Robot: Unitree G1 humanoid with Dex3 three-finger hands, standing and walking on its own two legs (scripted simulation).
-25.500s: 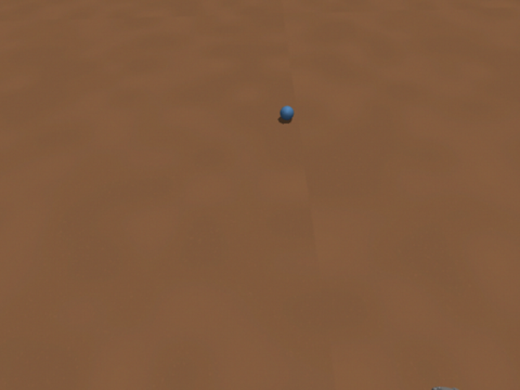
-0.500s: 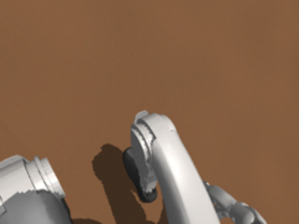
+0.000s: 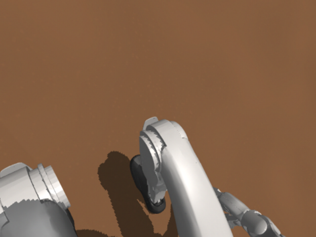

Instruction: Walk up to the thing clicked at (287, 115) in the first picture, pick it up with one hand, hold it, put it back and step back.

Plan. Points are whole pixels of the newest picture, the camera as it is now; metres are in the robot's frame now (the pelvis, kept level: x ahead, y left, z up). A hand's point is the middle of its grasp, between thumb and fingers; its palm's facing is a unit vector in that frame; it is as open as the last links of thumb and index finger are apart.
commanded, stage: withdraw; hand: left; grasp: from above
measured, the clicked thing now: out of the picture +0.45 +0.34 -0.26
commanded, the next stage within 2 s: home in 0.90 s
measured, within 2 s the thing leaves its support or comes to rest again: neither
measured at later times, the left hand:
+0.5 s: hand out of the picture +0.43 +0.37 -0.07, palm faces -0.39 -0.08 -0.92, open 14.1 cm
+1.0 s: hand out of the picture +0.42 +0.35 -0.13, palm faces -0.44 -0.12 -0.89, open 13.9 cm
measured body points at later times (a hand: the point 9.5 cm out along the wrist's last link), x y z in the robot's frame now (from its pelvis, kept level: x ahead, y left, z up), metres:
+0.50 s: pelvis +0.00 -0.01 +0.05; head +0.21 +0.08 +0.44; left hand +0.45 +0.37 -0.02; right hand +0.12 -0.26 -0.07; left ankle +0.06 +0.14 -0.27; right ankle +0.11 -0.13 -0.27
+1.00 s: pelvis -0.02 -0.01 +0.03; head +0.21 +0.10 +0.40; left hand +0.44 +0.36 -0.08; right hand +0.06 -0.29 -0.05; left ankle +0.06 +0.14 -0.27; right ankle +0.11 -0.13 -0.27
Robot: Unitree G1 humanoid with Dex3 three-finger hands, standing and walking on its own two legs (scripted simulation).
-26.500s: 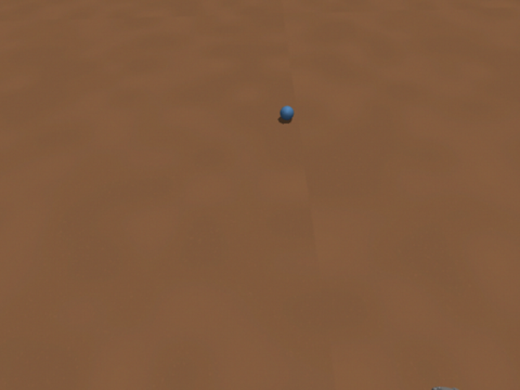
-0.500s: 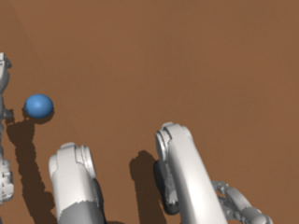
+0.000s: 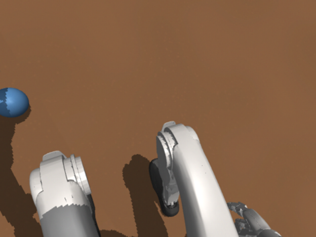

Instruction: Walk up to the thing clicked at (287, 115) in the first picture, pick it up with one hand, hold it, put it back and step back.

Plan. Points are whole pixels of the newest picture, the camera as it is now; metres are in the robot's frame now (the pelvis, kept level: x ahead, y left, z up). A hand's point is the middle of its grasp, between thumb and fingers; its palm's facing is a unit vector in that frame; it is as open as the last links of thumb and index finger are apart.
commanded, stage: home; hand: left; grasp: from above
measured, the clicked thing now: (11, 102) +0.50 +0.30 -0.29
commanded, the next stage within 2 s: none
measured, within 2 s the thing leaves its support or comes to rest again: neither
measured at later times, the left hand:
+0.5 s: hand out of the picture +0.40 +0.30 -0.02, palm faces -0.33 -0.49 -0.81, open 9.4 cm
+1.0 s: hand out of the picture +0.27 +0.23 +0.19, palm faces +0.09 -0.93 -0.35, open 7.4 cm
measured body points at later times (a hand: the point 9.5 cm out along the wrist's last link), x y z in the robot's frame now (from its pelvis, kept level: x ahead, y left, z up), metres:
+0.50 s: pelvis +0.02 +0.00 +0.10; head +0.21 +0.06 +0.50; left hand +0.41 +0.33 +0.03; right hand +0.15 -0.25 -0.02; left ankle +0.09 +0.14 -0.30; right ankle +0.12 -0.13 -0.30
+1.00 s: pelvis +0.05 +0.00 +0.28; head +0.15 +0.04 +0.72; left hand +0.26 +0.28 +0.22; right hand +0.27 -0.20 +0.20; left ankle +0.09 +0.14 -0.30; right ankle +0.11 -0.13 -0.30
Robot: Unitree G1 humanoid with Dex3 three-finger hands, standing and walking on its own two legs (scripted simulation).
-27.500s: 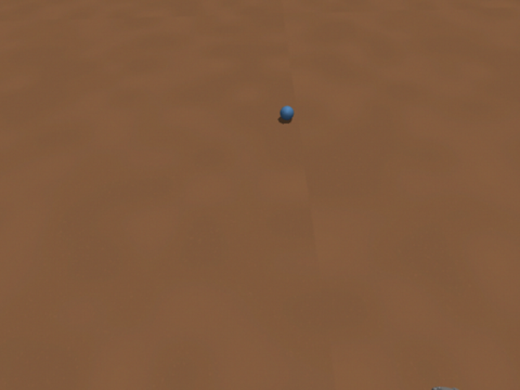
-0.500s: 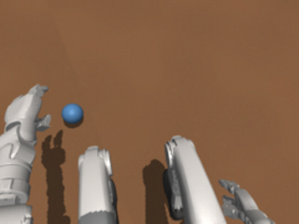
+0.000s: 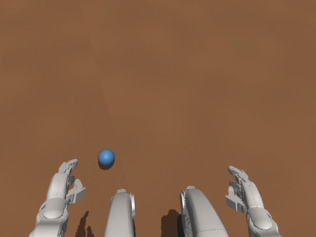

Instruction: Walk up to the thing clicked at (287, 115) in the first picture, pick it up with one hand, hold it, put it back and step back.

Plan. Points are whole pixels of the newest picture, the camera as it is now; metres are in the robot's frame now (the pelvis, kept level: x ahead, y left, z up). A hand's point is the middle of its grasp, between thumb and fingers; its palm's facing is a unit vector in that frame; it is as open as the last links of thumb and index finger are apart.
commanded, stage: home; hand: left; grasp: from above
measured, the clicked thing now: (106, 157) +0.49 +0.24 -0.57
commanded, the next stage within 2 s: none
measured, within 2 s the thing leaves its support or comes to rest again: neither
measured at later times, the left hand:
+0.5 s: hand (65, 204) +0.20 +0.18 +0.06, palm faces +0.08 -0.98 -0.20, open 7.4 cm
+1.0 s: hand (69, 207) +0.20 +0.18 +0.05, palm faces +0.08 -0.98 -0.20, open 7.4 cm
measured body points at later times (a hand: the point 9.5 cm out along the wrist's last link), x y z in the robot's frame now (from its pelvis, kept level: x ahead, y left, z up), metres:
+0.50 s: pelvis +0.05 +0.00 +0.10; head +0.06 +0.01 +0.55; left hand +0.20 +0.24 +0.07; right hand +0.22 -0.24 +0.04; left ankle +0.06 +0.13 -0.58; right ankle +0.05 -0.14 -0.58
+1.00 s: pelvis +0.04 +0.00 +0.10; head +0.06 +0.00 +0.55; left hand +0.19 +0.23 +0.07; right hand +0.21 -0.24 +0.03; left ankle +0.06 +0.13 -0.58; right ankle +0.05 -0.14 -0.58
